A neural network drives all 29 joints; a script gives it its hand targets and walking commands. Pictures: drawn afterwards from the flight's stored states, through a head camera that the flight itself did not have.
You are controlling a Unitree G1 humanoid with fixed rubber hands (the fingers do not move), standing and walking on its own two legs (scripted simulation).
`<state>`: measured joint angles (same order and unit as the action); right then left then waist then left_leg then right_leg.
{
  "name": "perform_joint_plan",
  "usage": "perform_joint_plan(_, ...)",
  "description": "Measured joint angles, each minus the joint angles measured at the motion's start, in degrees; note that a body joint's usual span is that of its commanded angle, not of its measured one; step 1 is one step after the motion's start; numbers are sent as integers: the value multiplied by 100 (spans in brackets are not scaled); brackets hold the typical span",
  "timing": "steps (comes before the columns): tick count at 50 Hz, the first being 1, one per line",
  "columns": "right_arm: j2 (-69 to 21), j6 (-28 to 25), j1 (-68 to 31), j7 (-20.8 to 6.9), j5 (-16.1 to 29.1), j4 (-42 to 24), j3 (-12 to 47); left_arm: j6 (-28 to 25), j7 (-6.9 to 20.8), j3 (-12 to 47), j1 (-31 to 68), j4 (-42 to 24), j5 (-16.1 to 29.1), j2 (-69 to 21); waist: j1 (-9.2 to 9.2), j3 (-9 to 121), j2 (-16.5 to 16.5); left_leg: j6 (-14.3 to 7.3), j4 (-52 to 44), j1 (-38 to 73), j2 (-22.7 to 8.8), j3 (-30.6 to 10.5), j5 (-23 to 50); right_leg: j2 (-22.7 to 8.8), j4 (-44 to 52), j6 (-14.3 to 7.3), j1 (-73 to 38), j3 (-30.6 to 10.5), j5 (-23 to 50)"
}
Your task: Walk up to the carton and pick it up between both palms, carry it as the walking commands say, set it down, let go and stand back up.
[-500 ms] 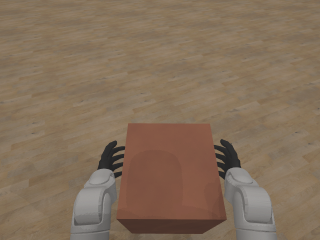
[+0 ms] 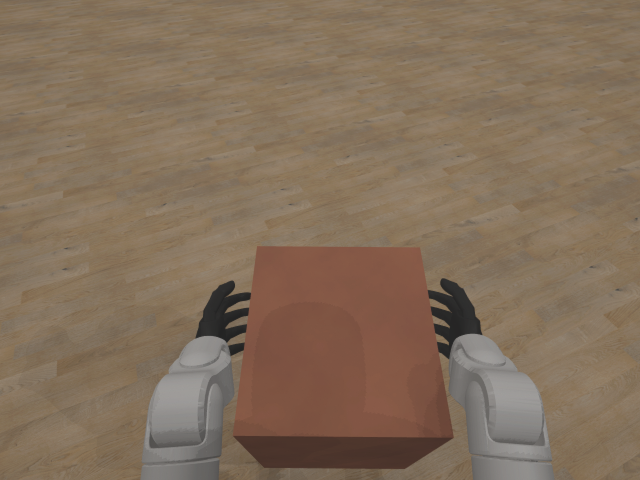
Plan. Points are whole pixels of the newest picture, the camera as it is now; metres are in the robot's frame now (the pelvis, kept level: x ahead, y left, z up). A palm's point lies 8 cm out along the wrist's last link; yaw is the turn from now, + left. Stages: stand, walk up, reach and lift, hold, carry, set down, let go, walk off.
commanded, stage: carry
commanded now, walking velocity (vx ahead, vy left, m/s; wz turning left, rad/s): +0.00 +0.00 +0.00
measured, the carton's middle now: (336, 365) +0.27 +0.00 -0.01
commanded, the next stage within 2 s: none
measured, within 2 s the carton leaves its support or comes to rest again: neither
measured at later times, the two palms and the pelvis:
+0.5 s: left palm (213, 342) +0.27 +0.14 +0.06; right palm (461, 340) +0.27 -0.15 +0.06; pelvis +0.00 +0.00 +0.00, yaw +0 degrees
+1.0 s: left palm (211, 340) +0.27 +0.15 +0.06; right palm (458, 338) +0.27 -0.14 +0.06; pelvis +0.00 +0.00 +0.00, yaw +0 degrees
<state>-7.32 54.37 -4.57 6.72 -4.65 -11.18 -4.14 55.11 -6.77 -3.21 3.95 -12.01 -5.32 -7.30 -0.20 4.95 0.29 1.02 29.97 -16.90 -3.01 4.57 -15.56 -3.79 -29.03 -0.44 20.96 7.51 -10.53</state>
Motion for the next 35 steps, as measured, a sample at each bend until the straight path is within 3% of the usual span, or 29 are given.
perform_joint_plan(35,-3,-39,-74,-40,-80,149,-21,-27,51,-32,85,145,-86,-3,4,-19,5,-6,-3,84,3,5,-37,-13,-8,27,-78,-19,-39)
